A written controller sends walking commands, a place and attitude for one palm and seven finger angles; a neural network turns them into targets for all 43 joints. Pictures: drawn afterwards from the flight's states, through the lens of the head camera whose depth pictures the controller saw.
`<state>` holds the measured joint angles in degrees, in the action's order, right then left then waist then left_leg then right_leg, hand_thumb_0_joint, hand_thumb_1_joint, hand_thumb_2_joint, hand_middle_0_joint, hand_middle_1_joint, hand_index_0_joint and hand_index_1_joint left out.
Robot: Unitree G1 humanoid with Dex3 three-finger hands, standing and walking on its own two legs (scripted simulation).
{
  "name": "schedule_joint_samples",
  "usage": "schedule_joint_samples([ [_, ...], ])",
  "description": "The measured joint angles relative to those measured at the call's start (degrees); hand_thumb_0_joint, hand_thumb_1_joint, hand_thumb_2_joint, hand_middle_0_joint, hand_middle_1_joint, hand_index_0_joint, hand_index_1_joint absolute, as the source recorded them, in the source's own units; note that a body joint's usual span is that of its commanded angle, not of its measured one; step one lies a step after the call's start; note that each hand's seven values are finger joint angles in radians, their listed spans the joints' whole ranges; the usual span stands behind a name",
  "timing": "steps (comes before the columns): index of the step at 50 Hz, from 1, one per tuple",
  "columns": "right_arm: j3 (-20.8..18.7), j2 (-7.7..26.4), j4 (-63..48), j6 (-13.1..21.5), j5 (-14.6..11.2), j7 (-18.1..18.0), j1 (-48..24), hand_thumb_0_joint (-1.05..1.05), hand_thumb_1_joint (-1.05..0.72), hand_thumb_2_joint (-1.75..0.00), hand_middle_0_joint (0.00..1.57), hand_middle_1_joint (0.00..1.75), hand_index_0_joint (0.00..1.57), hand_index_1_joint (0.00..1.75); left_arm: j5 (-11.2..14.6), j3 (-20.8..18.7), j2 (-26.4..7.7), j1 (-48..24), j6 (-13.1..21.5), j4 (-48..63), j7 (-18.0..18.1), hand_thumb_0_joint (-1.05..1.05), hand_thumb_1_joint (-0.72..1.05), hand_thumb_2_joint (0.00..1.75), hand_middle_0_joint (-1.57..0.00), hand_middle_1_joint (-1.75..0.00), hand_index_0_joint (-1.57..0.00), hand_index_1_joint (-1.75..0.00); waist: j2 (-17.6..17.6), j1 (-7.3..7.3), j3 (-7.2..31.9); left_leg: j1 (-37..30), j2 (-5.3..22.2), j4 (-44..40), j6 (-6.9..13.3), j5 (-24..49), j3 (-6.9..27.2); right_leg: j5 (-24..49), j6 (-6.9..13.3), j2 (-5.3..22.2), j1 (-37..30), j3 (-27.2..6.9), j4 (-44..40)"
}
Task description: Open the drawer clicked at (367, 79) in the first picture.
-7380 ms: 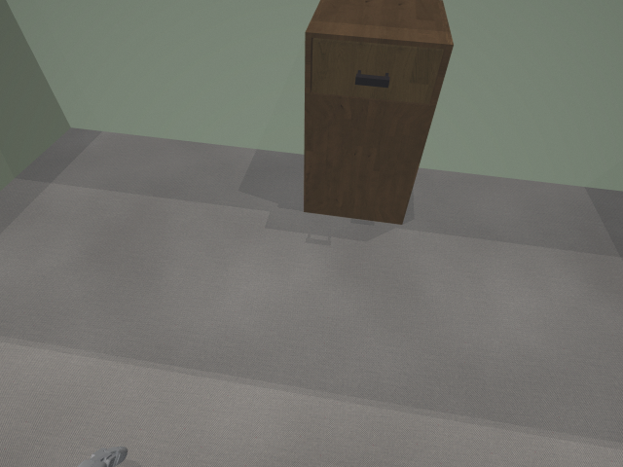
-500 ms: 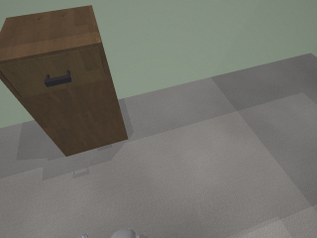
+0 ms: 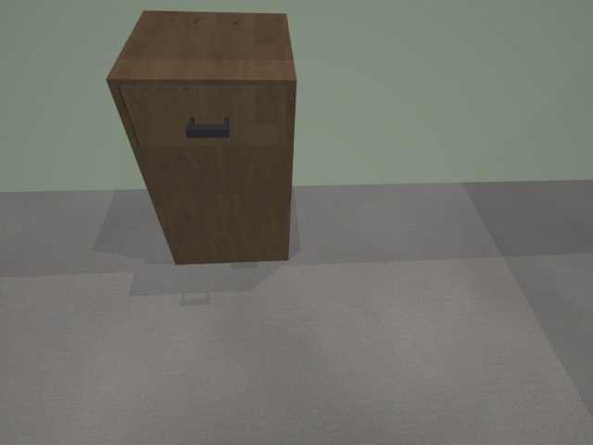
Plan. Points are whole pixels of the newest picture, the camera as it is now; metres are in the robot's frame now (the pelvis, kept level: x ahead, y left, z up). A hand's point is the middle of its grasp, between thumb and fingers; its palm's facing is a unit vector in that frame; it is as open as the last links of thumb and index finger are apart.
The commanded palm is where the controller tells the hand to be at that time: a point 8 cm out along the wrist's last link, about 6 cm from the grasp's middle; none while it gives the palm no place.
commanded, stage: turn to face it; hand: left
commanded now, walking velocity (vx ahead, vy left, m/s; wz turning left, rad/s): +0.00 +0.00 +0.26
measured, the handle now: (208, 125) +0.86 +0.27 -0.08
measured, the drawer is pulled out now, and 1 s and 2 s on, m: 0.00 0.00 0.00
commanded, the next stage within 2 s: take the last steps up to it in 0.16 s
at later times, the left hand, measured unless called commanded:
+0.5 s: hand out of the picture -0.05 +0.14 -0.16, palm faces +0.23 -0.95 -0.23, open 7.3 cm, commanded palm none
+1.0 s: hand out of the picture +0.14 +0.19 -0.17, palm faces +0.14 -0.97 -0.19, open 7.4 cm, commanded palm none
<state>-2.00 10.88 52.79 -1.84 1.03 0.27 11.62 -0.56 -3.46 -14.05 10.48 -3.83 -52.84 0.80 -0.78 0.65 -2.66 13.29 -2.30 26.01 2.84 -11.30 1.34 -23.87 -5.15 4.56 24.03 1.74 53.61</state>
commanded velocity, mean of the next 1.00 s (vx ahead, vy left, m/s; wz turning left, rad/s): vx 0.23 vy -0.03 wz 0.05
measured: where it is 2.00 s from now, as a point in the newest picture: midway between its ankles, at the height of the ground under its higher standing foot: (289, 405)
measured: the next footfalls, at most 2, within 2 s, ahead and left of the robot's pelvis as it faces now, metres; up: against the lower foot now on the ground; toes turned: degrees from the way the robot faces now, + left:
right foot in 0.14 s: +0.04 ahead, -0.13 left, +0.00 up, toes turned -1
left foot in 0.62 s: -0.03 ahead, +0.11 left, +0.00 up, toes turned +15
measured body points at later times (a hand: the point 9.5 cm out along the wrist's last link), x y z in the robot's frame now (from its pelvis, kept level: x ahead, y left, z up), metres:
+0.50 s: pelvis -0.03 -0.04 +0.01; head -0.02 -0.05 +0.46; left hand -0.06 +0.19 -0.14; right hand +0.04 -0.28 -0.15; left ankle -0.09 +0.12 -0.69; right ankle +0.00 -0.13 -0.74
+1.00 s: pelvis +0.09 -0.01 -0.01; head +0.11 -0.01 +0.44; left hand +0.13 +0.24 -0.16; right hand +0.02 -0.22 -0.17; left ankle -0.07 +0.10 -0.74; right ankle +0.24 -0.11 -0.71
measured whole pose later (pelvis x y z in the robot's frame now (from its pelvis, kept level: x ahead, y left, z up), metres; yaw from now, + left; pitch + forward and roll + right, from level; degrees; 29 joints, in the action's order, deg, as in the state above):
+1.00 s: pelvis +0.09 -0.01 -0.01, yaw +8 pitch -2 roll +1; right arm -1.5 6.9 65.6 2.7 1.5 -1.4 26.5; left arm -0.7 -3.3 -10.7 10.0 -0.4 -59.4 -1.9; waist -0.4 2.3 -3.6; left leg -6.6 2.4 17.9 -2.3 -22.3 -6.7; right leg -12.7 0.2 5.7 31.2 6.3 42.9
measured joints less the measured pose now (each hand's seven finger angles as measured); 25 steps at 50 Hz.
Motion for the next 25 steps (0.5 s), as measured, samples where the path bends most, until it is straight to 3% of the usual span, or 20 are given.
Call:
schedule_joint_samples([
  [4, -0.3, 0.2, 0.8, -0.5, 0.2, 0.0, 1.0, 0.01, -0.90, -0.90, 0.21, 0.30, 0.20, 0.30, 0.3, 0.6, 1.5, -0.7, 0.6, 0.4, 0.1, 0.01, 0.91, 0.90, -0.20, -0.29, -0.20, -0.30, 1.3, 0.90, 0.1, 1.5, -0.5, 1.3, -0.9, 0.2, 1.3, 0.0, 1.0, -1.7, -4.4, 0.3, -9.2],
  [7, -0.6, 0.5, 1.6, -0.8, -0.1, 0.0, 2.0, 0.01, -0.90, -0.90, 0.20, 0.30, 0.20, 0.30, 0.3, 1.1, 2.5, -0.2, 1.9, 0.8, 0.3, 0.01, 0.91, 0.90, -0.20, -0.29, -0.20, -0.30, 2.0, 0.84, 0.5, 3.8, -1.2, 4.1, -2.1, -0.5, 2.0, 6.3, 2.0, -2.5, -9.8, 0.9, -20.9],
  [11, -1.8, 1.5, 2.9, -2.2, -0.4, 0.1, 2.6, 0.01, -0.90, -0.90, 0.20, 0.30, 0.20, 0.30, -0.3, 1.9, 4.5, 0.9, 2.6, 0.4, 0.4, 0.01, 0.91, 0.90, -0.20, -0.29, -0.20, -0.30, 4.0, 0.85, 0.2, 10.1, -1.2, 21.7, -3.3, -12.6, 2.4, 7.2, 6.8, -2.6, -10.4, 3.4, -21.6],
  [14, -2.4, 2.1, 3.9, -2.8, -0.1, 0.5, 3.0, 0.01, -0.91, -0.90, 0.20, 0.30, 0.20, 0.30, -0.3, 2.0, 5.2, 2.2, 2.4, -0.3, 0.6, 0.01, 0.91, 0.90, -0.20, -0.30, -0.20, -0.30, 3.6, 0.60, 0.4, 13.2, 0.0, 34.1, -4.0, -11.4, 1.2, 8.5, 7.4, -1.8, -11.5, 4.5, -24.0],
  [16, -2.6, 2.4, 4.4, -2.7, 0.0, 0.6, 3.3, 0.01, -0.91, -0.90, 0.20, 0.30, 0.20, 0.30, -0.3, 2.0, 5.4, 3.0, 2.7, -1.1, 0.5, 0.01, 0.91, 0.90, -0.20, -0.30, -0.20, -0.30, 3.3, 0.54, 0.6, 13.3, 1.4, 37.0, -4.7, -9.4, 0.9, 9.4, 7.4, -1.4, -12.0, 5.2, -25.5],
  [20, -2.7, 2.6, 5.6, -2.5, 0.5, 0.9, 4.2, 0.01, -0.91, -0.90, 0.20, 0.30, 0.19, 0.30, -0.5, 1.8, 5.5, 5.2, 3.8, -2.7, 0.3, 0.01, 0.91, 0.90, -0.20, -0.30, -0.20, -0.30, 2.8, -0.28, 1.5, 10.6, 4.2, 34.3, -5.4, -7.7, 0.1, 10.7, 7.3, -1.0, -12.8, 6.6, -28.2],
  [25, -2.3, 2.1, 6.8, -1.6, 0.5, 1.1, 3.9, 0.01, -0.91, -0.90, 0.20, 0.30, 0.19, 0.30, -1.1, 1.6, 4.9, 8.8, 5.0, -5.2, -0.2, 0.01, 0.91, 0.90, -0.20, -0.30, -0.20, -0.30, 1.3, -2.32, 2.5, 5.3, 6.0, 22.0, -4.9, -11.1, -2.7, 11.8, 6.8, -0.4, -13.3, 7.4, -30.7],
])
